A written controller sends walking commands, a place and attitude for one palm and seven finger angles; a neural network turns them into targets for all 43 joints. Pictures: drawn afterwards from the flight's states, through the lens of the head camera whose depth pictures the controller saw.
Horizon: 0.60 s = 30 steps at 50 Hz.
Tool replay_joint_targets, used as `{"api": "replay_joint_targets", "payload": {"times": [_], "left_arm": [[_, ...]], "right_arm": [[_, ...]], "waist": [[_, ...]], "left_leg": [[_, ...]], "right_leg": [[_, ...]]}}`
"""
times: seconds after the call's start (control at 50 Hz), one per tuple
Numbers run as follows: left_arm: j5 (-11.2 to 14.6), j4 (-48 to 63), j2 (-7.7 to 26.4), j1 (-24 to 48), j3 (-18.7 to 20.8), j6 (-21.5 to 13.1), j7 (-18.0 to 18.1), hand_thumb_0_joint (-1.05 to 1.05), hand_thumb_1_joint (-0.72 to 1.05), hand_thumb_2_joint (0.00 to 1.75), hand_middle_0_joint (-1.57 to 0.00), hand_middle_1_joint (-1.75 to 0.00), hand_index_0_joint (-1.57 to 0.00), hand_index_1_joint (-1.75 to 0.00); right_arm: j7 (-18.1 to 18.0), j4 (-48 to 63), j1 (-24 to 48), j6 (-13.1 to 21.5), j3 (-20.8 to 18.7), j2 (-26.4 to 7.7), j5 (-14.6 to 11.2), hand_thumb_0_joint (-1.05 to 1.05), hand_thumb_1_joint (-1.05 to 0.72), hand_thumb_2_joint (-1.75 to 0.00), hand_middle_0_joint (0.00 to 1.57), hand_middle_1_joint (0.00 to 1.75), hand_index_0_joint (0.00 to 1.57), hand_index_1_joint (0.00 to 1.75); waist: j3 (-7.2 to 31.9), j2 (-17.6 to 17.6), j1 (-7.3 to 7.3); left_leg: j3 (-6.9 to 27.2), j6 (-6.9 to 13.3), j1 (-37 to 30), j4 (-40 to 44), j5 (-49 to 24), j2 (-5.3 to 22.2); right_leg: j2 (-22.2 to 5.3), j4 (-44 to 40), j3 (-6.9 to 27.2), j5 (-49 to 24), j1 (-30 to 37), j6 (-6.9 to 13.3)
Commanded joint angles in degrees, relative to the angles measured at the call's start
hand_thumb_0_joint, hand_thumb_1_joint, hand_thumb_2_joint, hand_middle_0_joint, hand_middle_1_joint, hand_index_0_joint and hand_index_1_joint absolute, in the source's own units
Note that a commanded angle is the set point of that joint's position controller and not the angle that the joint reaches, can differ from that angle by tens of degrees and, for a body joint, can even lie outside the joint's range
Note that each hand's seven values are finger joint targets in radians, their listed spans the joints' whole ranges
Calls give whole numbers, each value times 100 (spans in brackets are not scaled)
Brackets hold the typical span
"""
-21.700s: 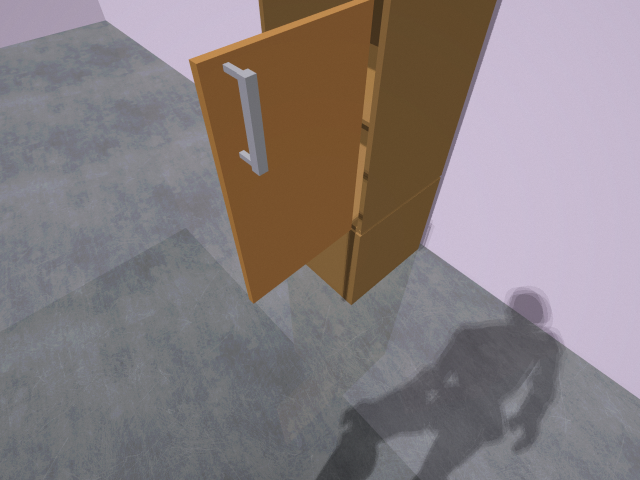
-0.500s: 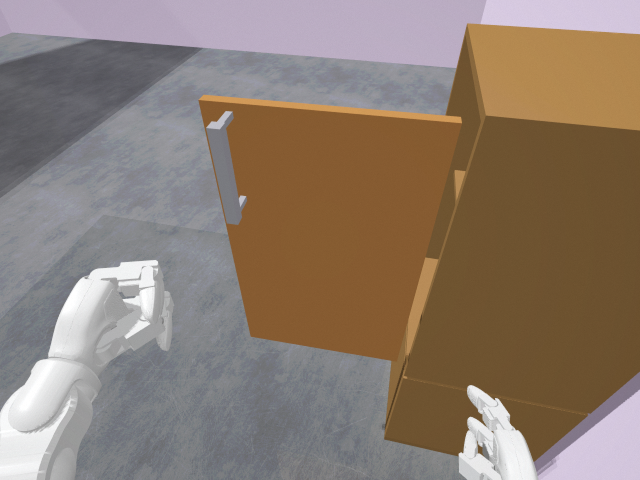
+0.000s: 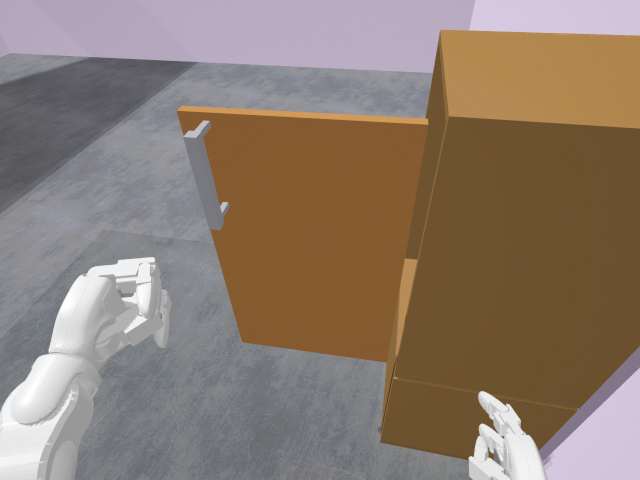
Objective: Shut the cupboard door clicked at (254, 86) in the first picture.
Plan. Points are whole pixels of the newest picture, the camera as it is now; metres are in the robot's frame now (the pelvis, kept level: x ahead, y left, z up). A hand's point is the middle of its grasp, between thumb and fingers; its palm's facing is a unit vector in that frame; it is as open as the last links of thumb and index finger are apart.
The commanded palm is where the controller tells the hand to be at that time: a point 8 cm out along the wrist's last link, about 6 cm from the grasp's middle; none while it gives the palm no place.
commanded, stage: bring the fist close to the handle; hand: left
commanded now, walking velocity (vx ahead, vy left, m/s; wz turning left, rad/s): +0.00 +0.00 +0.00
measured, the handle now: (210, 177) +0.49 +0.22 +0.16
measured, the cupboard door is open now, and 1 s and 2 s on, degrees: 92 92 89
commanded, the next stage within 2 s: push the door shut along its arc in 1.46 s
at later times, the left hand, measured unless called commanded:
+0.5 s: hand (183, 260) +0.31 +0.20 +0.16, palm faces +0.00 -1.00 -0.06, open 3.1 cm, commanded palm +0.29 +0.24 +0.16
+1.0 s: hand (197, 219) +0.38 +0.21 +0.16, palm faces +0.00 -1.00 -0.03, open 3.1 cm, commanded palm +0.37 +0.25 +0.16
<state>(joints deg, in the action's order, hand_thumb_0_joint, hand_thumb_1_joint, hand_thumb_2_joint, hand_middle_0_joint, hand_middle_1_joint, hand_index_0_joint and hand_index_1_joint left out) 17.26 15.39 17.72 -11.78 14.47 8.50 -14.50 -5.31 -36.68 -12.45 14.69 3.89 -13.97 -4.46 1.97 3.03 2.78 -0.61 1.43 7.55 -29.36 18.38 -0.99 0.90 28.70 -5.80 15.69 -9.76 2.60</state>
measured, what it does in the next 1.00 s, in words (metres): stands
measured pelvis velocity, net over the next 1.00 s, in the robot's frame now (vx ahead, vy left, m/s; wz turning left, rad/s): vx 0.01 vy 0.01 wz -0.02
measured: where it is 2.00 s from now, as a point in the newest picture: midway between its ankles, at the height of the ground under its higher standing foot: outside the picture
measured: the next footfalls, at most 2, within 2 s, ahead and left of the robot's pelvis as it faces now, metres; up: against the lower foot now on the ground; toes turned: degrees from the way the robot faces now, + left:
none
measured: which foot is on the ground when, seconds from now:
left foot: down 0.00-1.00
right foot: down 0.00-1.00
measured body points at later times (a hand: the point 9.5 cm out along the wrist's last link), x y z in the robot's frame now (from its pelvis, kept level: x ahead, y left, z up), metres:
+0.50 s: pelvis +0.00 -0.01 +0.00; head -0.02 -0.03 +0.45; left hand +0.30 +0.25 +0.16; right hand +0.18 -0.25 -0.08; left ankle -0.02 +0.10 -0.74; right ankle +0.00 -0.09 -0.74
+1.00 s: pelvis +0.01 +0.01 +0.00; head +0.01 -0.01 +0.45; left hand +0.38 +0.26 +0.16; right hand +0.16 -0.24 -0.09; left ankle -0.02 +0.10 -0.74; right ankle +0.00 -0.09 -0.74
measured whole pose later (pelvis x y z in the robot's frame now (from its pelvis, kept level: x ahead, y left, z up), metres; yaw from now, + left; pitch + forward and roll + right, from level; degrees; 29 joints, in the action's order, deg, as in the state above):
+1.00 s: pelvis +0.01 +0.01 +0.00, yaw -1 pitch +1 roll +0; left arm 13.6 -24.4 21.0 24.1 15.7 5.0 -14.8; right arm -5.9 -38.8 -13.7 9.7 3.1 -14.7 -4.7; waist 1.6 2.1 -0.1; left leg -1.7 1.9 10.9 -28.2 18.1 -1.5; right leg 0.5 28.7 -4.7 15.6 -13.9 2.2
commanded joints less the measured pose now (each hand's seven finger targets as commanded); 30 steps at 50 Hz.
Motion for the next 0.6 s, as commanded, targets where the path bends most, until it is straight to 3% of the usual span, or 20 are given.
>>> {"api": "replay_joint_targets", "payload": {"times": [0.0, 0.08, 0.1, 0.18, 0.22, 0.28, 0.3, 0.36, 0.38, 0.44, 0.48, 0.56, 0.58], "left_arm": [[117, 1261, 979, 1123, 521, -402, -9, 0, 90, 90, -130, -150, -130, -150], [124, 928, 1157, 1498, 646, -466, 20, 0, 90, 90, -130, -150, -130, -150], [126, 863, 1033, 1781, 500, -482, 13, 0, 90, 90, -130, -150, -130, -150], [78, 217, 1357, 2488, 653, -534, 32, 0, 90, 90, -130, -150, -130, -150], [58, 31, 1227, 2974, 451, -531, -53, 0, 90, 90, -130, -150, -130, -150], [69, -463, 1427, 3035, 675, -520, -112, 0, 90, 90, -130, -150, -130, -150], [80, -602, 1347, 3147, 616, -512, -160, 0, 90, 90, -130, -150, -130, -150], [69, -807, 1426, 3400, 681, -514, -222, 0, 90, 90, -130, -150, -130, -150], [64, -974, 1537, 3358, 788, -520, -202, 0, 90, 90, -130, -150, -130, -150], [32, -1081, 1532, 3652, 763, -540, -200, 0, 90, 90, -130, -150, -130, -150], [-8, -1203, 1557, 3930, 715, -575, -137, 0, 90, 90, -130, -150, -130, -150], [-104, -1326, 1472, 4586, 522, -618, -62, 0, 90, 90, -130, -150, -130, -150], [-146, -1410, 1552, 4671, 539, -653, -14, 0, 90, 90, -130, -150, -130, -150]], "right_arm": [[-16, 1022, 919, 411, -235, -582, 20, 0, -90, -90, 20, 30, 20, 30], [-51, 881, 880, 420, -226, -613, 13, 0, -90, -90, 20, 30, 20, 30], [-62, 886, 904, 431, -222, -593, 9, 0, -90, -90, 20, 30, 20, 30], [-127, 761, 868, 421, -237, -661, -14, 0, -90, -90, 20, 30, 20, 30], [-144, 774, 912, 409, -232, -642, -27, 0, -90, -90, 20, 30, 20, 30], [-148, 768, 897, 381, -232, -666, -25, 0, -90, -90, 20, 30, 20, 30], [-135, 767, 875, 360, -228, -672, -21, 0, -90, -90, 20, 30, 20, 30], [-105, 819, 877, 318, -234, -679, -31, 0, -90, -90, 20, 30, 20, 30], [-98, 805, 853, 291, -251, -697, -38, 0, -90, -90, 20, 30, 20, 30], [-86, 845, 801, 252, -278, -702, -42, 0, -90, -90, 20, 30, 20, 30], [-89, 821, 780, 216, -279, -719, -40, 0, -90, -90, 20, 30, 20, 30], [-105, 805, 712, 161, -293, -725, -43, 0, -90, -90, 20, 30, 20, 30], [-115, 760, 692, 131, -293, -738, -40, 0, -90, -90, 20, 30, 20, 30]], "waist": [[571, -187, -16], [356, -157, -68], [270, -168, -115], [268, -257, -140], [477, -97, -192], [664, -239, -104], [772, -272, -127], [926, -109, -96], [923, -375, -79], [1028, -117, -103], [921, -353, -131], [1023, 32, -220], [975, -121, -228]], "left_leg": [[164, 77, 147, 383, -1262, 100], [160, 75, 213, 338, -1131, 114], [159, 86, 231, 343, -1012, 93], [176, 88, 317, 328, -768, 92], [155, 97, 231, 314, -839, 64], [170, 87, 310, 264, -1043, 80], [155, 89, 342, 247, -1142, 62], [137, 71, 319, 223, -1367, 42], [138, 65, 410, 204, -1361, 88], [95, 71, 304, 211, -1440, 56], [117, 77, 363, 228, -1416, 91], [120, 73, 134, 305, -1414, 73], [127, 85, 171, 304, -1418, 105]], "right_leg": [[-230, -486, 415, -1026, 199, -264], [-235, -538, 467, -842, 29, -282], [-244, -585, 500, -672, -68, -294], [-275, -667, 646, -204, -85, -303], [-294, -604, 661, -357, -42, -301], [-316, -507, 703, -746, 166, -302], [-332, -451, 705, -958, 253, -311], [-342, -300, 625, -1445, 319, -287], [-369, -308, 677, -1447, 359, -332], [-318, -251, 598, -1566, 278, -282], [-319, -269, 591, -1465, 222, -285], [-259, -247, 504, -1364, 54, -205], [-267, -274, 519, -1309, 68, -209]]}}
